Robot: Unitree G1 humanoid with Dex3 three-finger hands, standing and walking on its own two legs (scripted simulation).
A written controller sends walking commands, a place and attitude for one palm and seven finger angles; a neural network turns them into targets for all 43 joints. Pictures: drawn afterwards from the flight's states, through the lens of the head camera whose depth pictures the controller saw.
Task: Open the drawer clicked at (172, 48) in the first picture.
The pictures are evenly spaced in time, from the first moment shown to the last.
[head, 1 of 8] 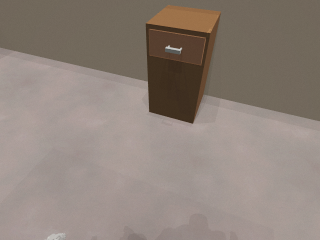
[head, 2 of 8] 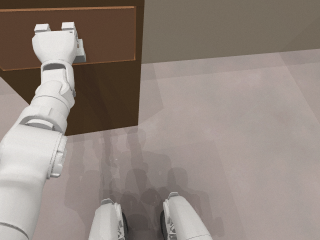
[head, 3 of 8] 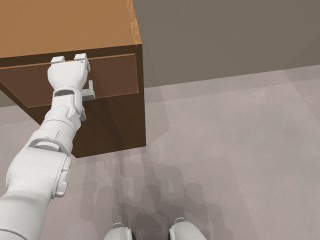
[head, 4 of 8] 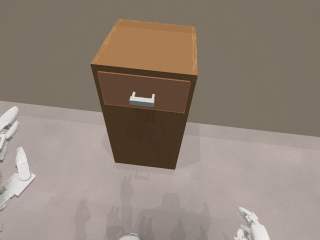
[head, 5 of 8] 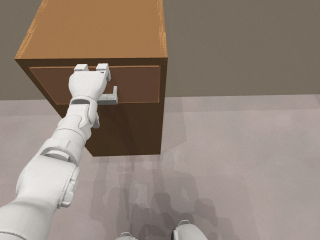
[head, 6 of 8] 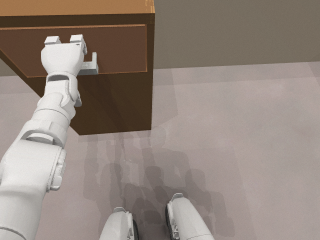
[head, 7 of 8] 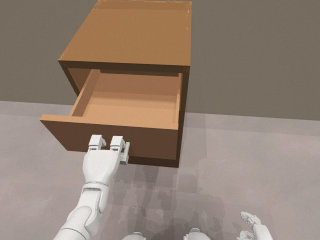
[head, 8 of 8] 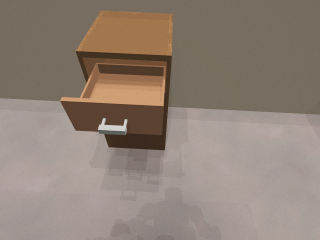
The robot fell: no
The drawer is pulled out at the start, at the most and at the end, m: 0.00 0.30 0.28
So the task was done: yes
